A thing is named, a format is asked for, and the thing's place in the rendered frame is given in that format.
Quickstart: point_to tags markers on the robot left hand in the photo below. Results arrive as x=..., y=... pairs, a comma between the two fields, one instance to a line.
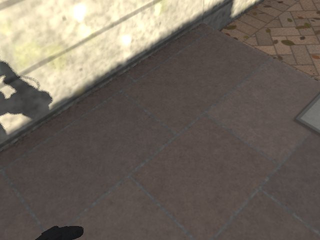
x=62, y=233

